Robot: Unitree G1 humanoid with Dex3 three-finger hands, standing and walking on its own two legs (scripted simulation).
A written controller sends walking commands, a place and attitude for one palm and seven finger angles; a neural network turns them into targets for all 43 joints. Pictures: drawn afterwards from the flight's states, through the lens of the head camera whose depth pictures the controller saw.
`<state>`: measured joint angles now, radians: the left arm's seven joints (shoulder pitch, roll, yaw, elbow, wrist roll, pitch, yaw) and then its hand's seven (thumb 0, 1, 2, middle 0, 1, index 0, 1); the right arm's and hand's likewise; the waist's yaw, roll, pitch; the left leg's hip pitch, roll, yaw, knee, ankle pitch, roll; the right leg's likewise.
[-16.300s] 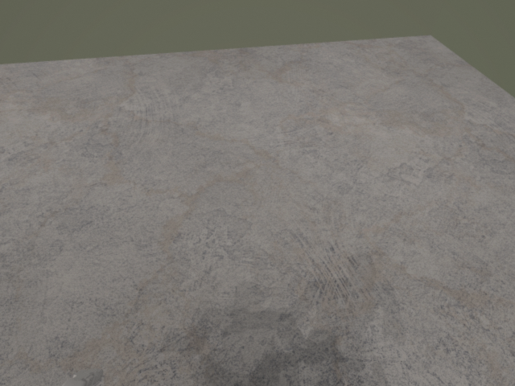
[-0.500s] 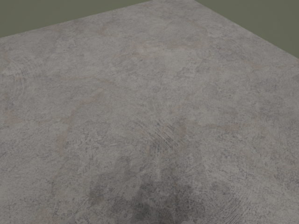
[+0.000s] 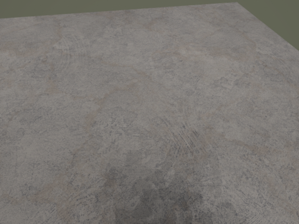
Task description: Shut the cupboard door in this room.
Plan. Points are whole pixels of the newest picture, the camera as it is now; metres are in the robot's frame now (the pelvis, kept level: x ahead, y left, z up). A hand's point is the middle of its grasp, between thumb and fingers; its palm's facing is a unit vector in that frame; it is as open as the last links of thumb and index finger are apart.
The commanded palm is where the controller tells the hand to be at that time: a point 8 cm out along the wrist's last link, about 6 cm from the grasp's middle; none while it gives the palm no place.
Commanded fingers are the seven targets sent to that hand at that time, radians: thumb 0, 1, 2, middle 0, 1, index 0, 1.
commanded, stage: turn or walk to find it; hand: left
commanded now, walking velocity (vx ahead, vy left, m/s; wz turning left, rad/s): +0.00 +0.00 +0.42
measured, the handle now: out of the picture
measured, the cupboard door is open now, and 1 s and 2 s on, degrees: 82 82 82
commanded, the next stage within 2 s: stand and wait in 0.48 s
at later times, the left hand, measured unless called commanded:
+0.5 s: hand out of the picture +0.05 +0.17 -0.13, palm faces +0.20 -0.94 -0.27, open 7.4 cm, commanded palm none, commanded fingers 0.00 0.90 0.90 -0.20 -0.30 -0.20 -0.30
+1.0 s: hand out of the picture -0.03 +0.17 -0.16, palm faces +0.13 -0.97 -0.22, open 7.4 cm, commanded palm none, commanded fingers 0.00 0.90 0.90 -0.20 -0.30 -0.20 -0.30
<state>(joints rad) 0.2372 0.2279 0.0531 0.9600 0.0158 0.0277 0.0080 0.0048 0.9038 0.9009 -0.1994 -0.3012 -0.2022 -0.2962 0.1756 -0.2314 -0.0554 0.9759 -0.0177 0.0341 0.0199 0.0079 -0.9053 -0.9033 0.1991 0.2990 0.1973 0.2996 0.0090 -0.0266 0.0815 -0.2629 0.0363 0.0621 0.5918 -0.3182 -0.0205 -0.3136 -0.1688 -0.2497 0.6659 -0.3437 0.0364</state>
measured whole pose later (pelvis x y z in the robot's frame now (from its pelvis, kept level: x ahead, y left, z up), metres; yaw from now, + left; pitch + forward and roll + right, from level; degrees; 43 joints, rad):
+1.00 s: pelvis -0.02 -0.04 +0.01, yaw +3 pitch -1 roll +0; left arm 0.24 0.20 0.07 1.04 0.01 0.06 -0.02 0.01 0.91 0.90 -0.19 -0.30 -0.20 -0.30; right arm 0.14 -0.17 -0.05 1.03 -0.03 0.01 -0.03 0.00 -0.91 -0.90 0.20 0.30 0.20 0.30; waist 0.04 0.00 0.09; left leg -0.15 0.11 0.14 0.54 -0.36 -0.05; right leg -0.36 -0.04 -0.08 0.82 -0.47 0.03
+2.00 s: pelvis -0.08 -0.03 +0.00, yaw -29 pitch +0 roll +0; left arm 0.12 0.18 0.05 0.91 0.01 0.03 -0.01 0.01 0.91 0.90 -0.20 -0.30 -0.20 -0.30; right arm 0.24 -0.25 -0.07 0.99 -0.02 0.06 -0.02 0.01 -0.90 -0.90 0.20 0.30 0.20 0.30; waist -0.03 0.06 0.10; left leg -0.45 0.13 0.07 1.04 -0.49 -0.06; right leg -0.28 -0.01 -0.06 0.59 -0.32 -0.02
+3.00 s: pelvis -0.12 -0.02 +0.02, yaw -59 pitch +0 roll +1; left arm 0.20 0.17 0.04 0.95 0.01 0.00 -0.02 0.00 0.90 0.90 -0.20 -0.30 -0.20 -0.30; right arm 0.26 -0.26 -0.08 0.99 -0.04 0.04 0.02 0.01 -0.91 -0.90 0.20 0.30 0.20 0.30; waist -0.03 0.04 0.04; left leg -0.52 0.12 0.06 1.07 -0.32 -0.08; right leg -0.20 0.02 -0.03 0.44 -0.24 -0.06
